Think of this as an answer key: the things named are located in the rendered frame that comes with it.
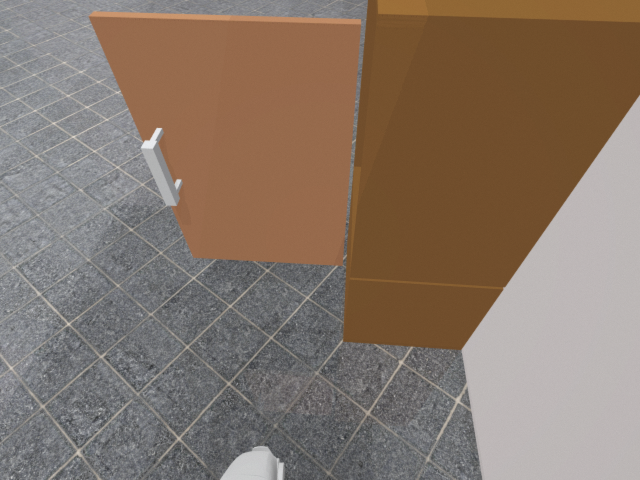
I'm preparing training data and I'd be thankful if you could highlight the cupboard door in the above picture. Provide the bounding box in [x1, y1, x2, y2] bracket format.
[88, 11, 361, 266]

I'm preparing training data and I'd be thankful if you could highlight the handle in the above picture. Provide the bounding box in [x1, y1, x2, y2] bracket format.
[141, 128, 183, 206]

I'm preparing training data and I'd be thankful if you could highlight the robot left thigh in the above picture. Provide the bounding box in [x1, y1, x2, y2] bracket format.
[220, 451, 285, 480]

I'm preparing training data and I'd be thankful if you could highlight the robot left shin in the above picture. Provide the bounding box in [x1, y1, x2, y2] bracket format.
[252, 446, 273, 455]

